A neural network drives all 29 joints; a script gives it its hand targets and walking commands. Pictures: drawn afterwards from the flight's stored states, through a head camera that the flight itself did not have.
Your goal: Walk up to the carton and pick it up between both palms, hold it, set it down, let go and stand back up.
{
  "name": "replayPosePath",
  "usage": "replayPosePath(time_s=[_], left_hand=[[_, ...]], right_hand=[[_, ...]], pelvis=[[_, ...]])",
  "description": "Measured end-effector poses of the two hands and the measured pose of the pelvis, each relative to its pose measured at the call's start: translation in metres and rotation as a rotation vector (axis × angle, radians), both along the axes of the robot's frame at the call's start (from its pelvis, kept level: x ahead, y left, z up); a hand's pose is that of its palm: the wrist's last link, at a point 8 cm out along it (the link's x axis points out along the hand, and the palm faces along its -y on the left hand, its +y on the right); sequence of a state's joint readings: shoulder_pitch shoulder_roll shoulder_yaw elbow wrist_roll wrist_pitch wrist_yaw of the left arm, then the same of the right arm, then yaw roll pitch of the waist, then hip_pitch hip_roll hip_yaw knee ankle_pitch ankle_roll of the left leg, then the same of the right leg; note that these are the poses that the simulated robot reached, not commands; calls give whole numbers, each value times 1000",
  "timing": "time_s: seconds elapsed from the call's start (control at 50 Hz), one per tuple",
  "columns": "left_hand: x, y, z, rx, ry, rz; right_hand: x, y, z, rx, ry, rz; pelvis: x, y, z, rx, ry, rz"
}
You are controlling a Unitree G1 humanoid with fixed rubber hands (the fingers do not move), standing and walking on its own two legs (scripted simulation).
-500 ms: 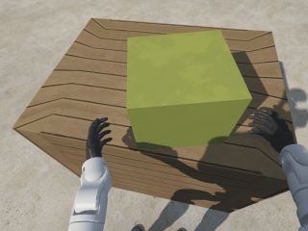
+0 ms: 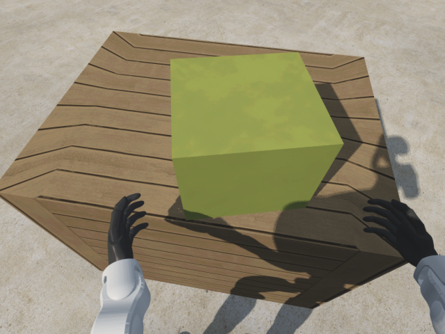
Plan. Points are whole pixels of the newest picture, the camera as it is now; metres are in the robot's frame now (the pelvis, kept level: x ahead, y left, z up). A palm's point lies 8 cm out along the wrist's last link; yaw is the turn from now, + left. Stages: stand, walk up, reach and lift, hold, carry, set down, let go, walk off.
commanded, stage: set down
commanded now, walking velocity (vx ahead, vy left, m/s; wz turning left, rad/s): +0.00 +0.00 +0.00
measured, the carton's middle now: (241, 137) +0.50 +0.03 +0.03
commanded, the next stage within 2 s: none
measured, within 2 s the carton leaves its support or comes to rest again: neither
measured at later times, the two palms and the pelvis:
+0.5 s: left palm (123, 264) +0.22 +0.20 +0.03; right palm (427, 277) +0.27 -0.30 +0.00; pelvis +0.01 +0.00 +0.00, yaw +0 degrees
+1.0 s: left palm (118, 267) +0.22 +0.21 +0.01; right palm (423, 277) +0.27 -0.29 +0.00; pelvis +0.04 +0.01 +0.00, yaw +0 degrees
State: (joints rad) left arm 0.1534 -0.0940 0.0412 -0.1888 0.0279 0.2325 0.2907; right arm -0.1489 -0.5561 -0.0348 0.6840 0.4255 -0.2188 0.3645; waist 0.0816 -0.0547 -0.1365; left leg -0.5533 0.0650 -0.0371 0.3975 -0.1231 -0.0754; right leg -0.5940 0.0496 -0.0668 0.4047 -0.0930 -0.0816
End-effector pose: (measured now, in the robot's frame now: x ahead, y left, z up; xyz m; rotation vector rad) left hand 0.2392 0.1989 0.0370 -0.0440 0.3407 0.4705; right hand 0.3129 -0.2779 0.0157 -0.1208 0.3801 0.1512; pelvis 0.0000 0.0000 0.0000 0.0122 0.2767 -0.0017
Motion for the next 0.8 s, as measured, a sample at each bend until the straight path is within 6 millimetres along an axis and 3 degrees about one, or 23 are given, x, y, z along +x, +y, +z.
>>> replayPosePath(time_s=[0.18, 0.28, 0.6, 0.8], left_hand=[[-23, 0, -8, -9, 37, 12], [-25, -1, -8, -5, 28, 14], [-16, -2, -14, -17, 49, -38], [-22, 5, -25, -21, 95, -59]], right_hand=[[-36, -12, -9, -12, 53, -36], [-50, -17, -13, -17, 73, -49], [-42, -18, -15, -32, 102, -70], [-45, -18, -20, -65, 144, -85]], pelvis=[[6, 1, 2, -2, -24, 1], [6, 1, 1, -2, -28, 0], [16, 1, 1, -1, -18, 1], [30, 4, 2, -5, -9, 2]])
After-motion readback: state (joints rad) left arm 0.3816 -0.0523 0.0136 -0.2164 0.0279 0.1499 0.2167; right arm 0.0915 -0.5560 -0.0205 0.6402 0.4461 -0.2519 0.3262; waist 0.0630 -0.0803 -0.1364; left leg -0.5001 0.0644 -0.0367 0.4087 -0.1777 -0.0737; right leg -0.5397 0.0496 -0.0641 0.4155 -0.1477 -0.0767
